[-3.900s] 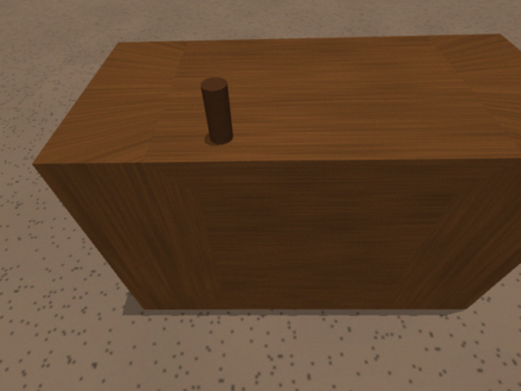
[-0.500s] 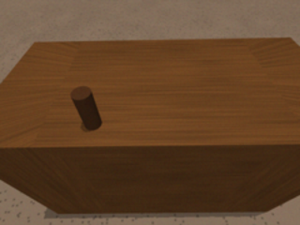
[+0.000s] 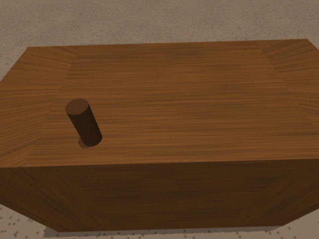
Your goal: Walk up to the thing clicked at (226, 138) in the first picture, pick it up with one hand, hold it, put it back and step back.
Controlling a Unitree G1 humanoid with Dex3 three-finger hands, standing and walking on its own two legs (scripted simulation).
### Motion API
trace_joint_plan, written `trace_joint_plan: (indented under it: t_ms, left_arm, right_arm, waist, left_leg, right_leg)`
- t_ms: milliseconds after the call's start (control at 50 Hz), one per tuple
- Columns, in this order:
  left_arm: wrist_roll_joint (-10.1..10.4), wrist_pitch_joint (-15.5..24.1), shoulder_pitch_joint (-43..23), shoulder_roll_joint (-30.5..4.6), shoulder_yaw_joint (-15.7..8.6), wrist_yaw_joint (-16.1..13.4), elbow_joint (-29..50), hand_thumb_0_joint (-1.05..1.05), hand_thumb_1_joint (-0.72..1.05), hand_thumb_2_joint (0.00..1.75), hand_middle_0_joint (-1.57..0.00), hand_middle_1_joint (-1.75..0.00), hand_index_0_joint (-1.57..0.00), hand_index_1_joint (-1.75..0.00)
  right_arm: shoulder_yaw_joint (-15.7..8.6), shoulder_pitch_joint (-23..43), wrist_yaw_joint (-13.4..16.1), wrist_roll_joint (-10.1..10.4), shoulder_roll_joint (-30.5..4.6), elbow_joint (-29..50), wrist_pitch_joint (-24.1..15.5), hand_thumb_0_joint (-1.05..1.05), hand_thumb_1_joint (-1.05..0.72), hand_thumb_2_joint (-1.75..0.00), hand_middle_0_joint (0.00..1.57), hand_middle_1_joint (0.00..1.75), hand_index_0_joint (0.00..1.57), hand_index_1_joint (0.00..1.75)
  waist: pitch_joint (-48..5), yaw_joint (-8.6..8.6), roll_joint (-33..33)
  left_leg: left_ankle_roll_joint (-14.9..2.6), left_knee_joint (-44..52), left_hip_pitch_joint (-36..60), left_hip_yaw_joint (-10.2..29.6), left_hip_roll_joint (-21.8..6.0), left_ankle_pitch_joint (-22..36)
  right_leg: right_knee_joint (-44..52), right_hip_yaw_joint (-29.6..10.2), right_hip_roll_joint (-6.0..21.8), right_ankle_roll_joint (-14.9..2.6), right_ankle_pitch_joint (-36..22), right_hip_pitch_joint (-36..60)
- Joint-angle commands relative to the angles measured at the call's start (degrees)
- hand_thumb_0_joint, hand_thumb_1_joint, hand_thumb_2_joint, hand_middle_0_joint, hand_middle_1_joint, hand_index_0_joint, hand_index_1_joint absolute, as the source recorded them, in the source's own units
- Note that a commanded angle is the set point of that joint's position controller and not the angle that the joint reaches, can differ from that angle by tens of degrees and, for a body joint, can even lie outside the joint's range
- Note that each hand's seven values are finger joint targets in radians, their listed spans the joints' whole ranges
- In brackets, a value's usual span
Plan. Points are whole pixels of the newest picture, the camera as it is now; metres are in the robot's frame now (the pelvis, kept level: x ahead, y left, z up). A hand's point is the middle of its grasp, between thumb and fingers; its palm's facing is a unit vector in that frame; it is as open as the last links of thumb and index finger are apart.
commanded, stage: stand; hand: left
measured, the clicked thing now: (85, 124) +0.38 +0.21 +0.08
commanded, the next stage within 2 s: rise first in 1.84 s
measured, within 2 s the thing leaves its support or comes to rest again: neither
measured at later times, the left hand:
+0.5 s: hand out of the picture +0.06 +0.26 -0.16, palm faces -0.02 -0.94 -0.34, open 7.4 cm
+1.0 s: hand out of the picture +0.06 +0.26 -0.16, palm faces -0.03 -0.94 -0.34, open 7.4 cm
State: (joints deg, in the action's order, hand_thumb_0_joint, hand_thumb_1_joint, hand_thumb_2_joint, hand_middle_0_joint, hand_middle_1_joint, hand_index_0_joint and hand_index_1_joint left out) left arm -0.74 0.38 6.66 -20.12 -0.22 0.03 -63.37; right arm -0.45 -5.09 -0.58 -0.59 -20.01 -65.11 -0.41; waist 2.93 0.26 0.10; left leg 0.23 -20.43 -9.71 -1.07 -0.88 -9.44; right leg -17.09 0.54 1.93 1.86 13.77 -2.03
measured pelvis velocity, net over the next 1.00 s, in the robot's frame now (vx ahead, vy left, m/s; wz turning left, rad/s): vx -0.01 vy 0.01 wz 0.01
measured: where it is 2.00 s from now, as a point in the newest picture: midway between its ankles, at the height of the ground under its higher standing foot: outside the picture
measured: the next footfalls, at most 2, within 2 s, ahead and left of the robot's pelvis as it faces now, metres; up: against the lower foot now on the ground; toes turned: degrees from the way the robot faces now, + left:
none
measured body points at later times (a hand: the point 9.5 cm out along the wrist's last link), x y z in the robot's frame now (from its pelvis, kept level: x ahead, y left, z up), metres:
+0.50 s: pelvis -0.01 +0.00 +0.00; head +0.00 +0.01 +0.45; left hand +0.06 +0.30 -0.13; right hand +0.07 -0.30 -0.13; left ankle +0.02 +0.12 -0.75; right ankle -0.05 -0.14 -0.75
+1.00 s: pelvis -0.01 +0.01 +0.00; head +0.01 +0.01 +0.45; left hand +0.06 +0.31 -0.14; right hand +0.07 -0.29 -0.13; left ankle +0.02 +0.12 -0.75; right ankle -0.05 -0.14 -0.75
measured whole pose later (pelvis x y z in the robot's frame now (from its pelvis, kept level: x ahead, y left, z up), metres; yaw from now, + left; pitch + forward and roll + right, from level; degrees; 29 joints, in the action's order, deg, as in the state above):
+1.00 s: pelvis -0.01 +0.01 +0.00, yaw +0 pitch -2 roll +0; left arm -0.7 0.0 8.0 -20.3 -0.2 0.2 -63.1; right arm -0.3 -5.9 -0.7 -0.5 -19.8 -65.0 -0.4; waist 3.4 -0.1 -0.2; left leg -0.2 -20.1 -9.7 -1.0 -0.3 -8.9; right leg -17.3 0.7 2.5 2.2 13.5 -2.1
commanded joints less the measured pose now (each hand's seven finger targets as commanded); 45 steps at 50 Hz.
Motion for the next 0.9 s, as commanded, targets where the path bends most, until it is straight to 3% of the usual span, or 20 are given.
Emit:
trace_joint_plan:
  t_ms: [0,80,140,240,560,660,760,880]
  left_arm:
    - [0.15,1.27,-0.53,-12.04,-2.26,-0.77,2.8,0.0,0.9,0.9,-0.2,-0.3,-0.2,-0.3]
    - [0.01,1.35,-0.88,-12.12,-2.31,-0.88,3.13,0.0,0.9,0.9,-0.2,-0.3,-0.2,-0.3]
    - [0.1,1.28,-0.73,-12.14,-2.32,-0.83,2.95,0.0,0.9,0.9,-0.2,-0.3,-0.2,-0.3]
    - [0.07,1.41,-0.41,-12.18,-2.41,-0.8,3.31,0.0,0.9,0.9,-0.2,-0.3,-0.2,-0.3]
    - [-0.15,0.92,-0.15,-12.11,-2.37,-0.38,2.99,0.0,0.9,0.9,-0.2,-0.3,-0.2,-0.3]
    - [-0.12,1.1,0.41,-12.13,-2.33,-0.36,2.99,0.0,0.9,0.9,-0.2,-0.3,-0.2,-0.3]
    - [0.03,1.26,0.31,-12.28,-2.34,-0.49,3.3,0.0,0.9,0.9,-0.2,-0.3,-0.2,-0.3]
    - [0.01,0.96,0.78,-12.38,-2.33,-0.5,3.08,0.0,0.9,0.9,-0.2,-0.3,-0.2,-0.3]
  right_arm:
    - [-2.03,2.24,1.0,0.18,-12.49,3.57,-1.31,0.0,-0.9,-0.9,0.2,0.3,0.2,0.3]
    - [-2.03,1.75,1.0,0.13,-12.05,3.81,-1.33,0.0,-0.9,-0.9,0.2,0.3,0.2,0.3]
    - [-2.1,2.72,0.96,0.24,-12.18,3.92,-1.28,0.0,-0.9,-0.9,0.2,0.3,0.2,0.3]
    - [-2.29,2.65,0.94,0.23,-12.36,4.28,-1.3,0.0,-0.9,-0.9,0.2,0.3,0.2,0.3]
    - [-2.44,2.14,0.76,0.11,-12.68,3.75,-1.19,0.0,-0.9,-0.9,0.2,0.3,0.2,0.3]
    - [-2.59,2.11,0.67,0.07,-12.63,3.66,-1.26,0.0,-0.9,-0.9,0.2,0.3,0.2,0.3]
    - [-2.24,0.81,0.75,0.14,-12.16,3.47,-1.33,0.0,-0.9,-0.9,0.2,0.3,0.2,0.3]
    - [-2.09,1.05,0.9,0.24,-12.22,3.58,-1.34,0.0,-0.9,-0.9,0.2,0.3,0.2,0.3]
  waist:
    - [-5.65,-0.19,-0.15]
    - [-6.3,0.11,-0.68]
    - [-4.91,-0.2,-0.47]
    - [-5.84,-0.22,-0.35]
    - [-2.03,-0.1,0.33]
    - [-3.16,-0.13,-0.13]
    - [-4.86,0.18,-0.08]
    - [-4.53,-0.21,-0.13]
  left_leg:
    - [-1.64,1.19,5.52,5.64,-7.14,16.01]
    - [-1.64,0.8,6.03,5.29,-7.09,18.59]
    - [-1.58,1.3,5.79,5.73,-7.14,15.86]
    - [-1.68,0.95,6.94,5.36,-7.06,16.68]
    - [-1.56,4.44,3.17,6.98,-6.54,2.54]
    - [-1.66,3.74,4.19,7.15,-6.58,4.54]
    - [-1.84,2.44,4.73,6.39,-6.49,10.35]
    - [-1.77,2.61,4.82,6.61,-6.7,10.72]
  right_leg:
    - [1.91,-3.34,6.38,-1.91,-13.75,-2.07]
    - [1.85,-3.12,6.48,-1.87,-16.71,-1.43]
    - [2.28,-3.13,6.3,-1.93,-13.4,-2.17]
    - [2.27,-3.09,6.31,-2.12,-14.74,-2.03]
    - [3.85,-3.66,5.75,-2.66,-1.49,-4.84]
    - [3.66,-3.74,5.84,-2.62,-2.62,-4.77]
    - [3.18,-4.02,6.28,-2.54,-8.13,-3.16]
    - [2.58,-3.53,6.11,-2.65,-7.29,-3.29]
